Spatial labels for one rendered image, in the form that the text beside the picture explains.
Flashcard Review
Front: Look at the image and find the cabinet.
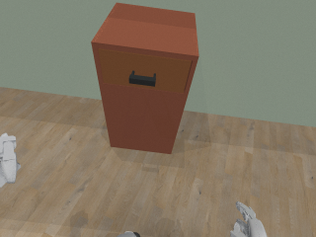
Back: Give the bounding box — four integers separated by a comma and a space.
91, 2, 199, 154

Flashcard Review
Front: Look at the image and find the handle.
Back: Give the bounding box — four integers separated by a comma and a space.
128, 70, 156, 87

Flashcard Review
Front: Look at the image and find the robot left hand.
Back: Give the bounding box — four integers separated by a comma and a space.
0, 132, 21, 188

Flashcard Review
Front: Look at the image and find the drawer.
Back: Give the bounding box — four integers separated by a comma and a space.
98, 48, 192, 93

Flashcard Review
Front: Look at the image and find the robot right hand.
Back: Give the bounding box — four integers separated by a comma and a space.
230, 201, 268, 237

